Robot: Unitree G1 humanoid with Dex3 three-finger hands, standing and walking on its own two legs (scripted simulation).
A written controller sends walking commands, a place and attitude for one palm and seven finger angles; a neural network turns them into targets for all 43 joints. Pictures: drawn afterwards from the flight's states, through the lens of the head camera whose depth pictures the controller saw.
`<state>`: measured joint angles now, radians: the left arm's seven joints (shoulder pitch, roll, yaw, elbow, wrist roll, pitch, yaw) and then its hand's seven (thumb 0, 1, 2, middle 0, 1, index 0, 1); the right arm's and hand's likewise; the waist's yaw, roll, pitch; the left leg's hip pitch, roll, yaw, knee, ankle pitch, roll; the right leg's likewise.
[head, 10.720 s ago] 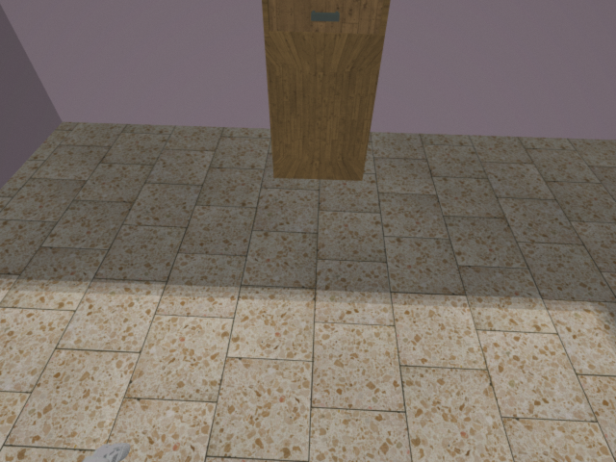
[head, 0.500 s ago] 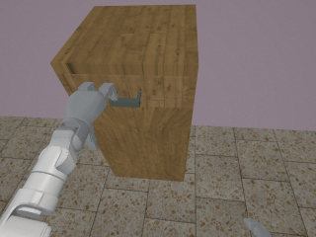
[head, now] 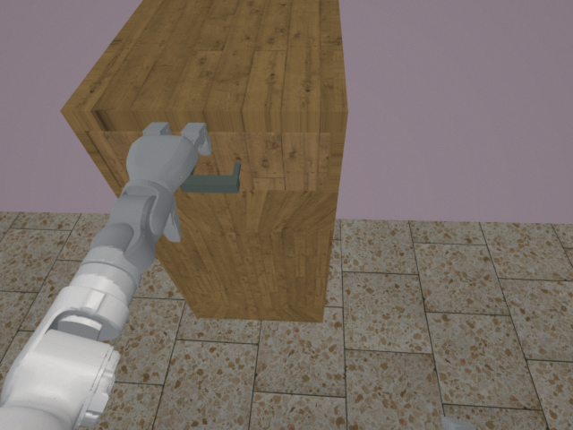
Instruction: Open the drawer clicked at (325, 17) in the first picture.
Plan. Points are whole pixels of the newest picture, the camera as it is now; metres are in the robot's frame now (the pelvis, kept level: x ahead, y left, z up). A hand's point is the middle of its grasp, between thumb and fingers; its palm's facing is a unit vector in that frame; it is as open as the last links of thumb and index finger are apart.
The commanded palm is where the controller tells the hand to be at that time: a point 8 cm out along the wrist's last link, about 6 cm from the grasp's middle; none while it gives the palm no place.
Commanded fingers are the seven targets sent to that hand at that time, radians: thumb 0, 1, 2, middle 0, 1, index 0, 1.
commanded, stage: move the hooked fingers above the handle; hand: left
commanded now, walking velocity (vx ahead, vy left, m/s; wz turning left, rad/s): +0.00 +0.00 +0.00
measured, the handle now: (212, 175) +0.52 +0.17 +0.02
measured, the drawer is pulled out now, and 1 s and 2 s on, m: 0.00 0.00 0.00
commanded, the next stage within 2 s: none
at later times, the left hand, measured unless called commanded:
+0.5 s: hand (195, 174) +0.47 +0.17 +0.08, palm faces +0.02 +0.01 -1.00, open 13.8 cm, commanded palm +0.44 +0.19 +0.14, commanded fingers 0.00 -0.50 0.30 -0.30 -1.20 -0.30 -1.20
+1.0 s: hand (195, 168) +0.48 +0.17 +0.09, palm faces +0.04 -0.01 -1.00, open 13.7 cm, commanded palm +0.44 +0.19 +0.14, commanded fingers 0.00 -0.50 0.30 -0.30 -1.20 -0.30 -1.20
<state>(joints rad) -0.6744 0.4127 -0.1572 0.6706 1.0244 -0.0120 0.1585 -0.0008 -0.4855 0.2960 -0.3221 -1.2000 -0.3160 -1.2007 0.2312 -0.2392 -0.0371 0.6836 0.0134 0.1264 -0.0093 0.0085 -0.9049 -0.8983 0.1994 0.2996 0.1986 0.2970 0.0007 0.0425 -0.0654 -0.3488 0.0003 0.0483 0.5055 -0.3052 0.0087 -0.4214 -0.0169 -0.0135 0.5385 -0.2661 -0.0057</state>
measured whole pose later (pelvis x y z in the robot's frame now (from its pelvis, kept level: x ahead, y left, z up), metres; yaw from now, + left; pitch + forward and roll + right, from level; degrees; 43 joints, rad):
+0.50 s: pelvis -0.01 -0.01 +0.00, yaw -2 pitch +11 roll +1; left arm -0.81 0.41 -0.09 0.94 1.07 0.05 0.24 0.00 -0.48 0.30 -0.38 -1.24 -0.32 -1.21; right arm 0.29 -0.26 -0.04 0.70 0.02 0.14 -0.01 0.01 -0.91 -0.90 0.20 0.30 0.20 0.30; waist -0.07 0.06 -0.09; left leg -0.42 0.02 0.08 0.53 -0.31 0.00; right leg -0.51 0.01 0.02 0.56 -0.25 -0.01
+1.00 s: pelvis -0.01 +0.00 -0.01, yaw -1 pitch +12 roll +0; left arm -0.86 0.40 -0.11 0.95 1.06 0.01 0.23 0.00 -0.49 0.30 -0.35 -1.24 -0.33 -1.22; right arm 0.29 -0.26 -0.05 0.68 0.01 0.12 -0.01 0.01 -0.91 -0.90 0.20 0.30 0.20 0.30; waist -0.07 0.04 -0.10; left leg -0.46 0.01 0.07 0.57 -0.32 0.02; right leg -0.53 -0.01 0.01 0.58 -0.26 0.00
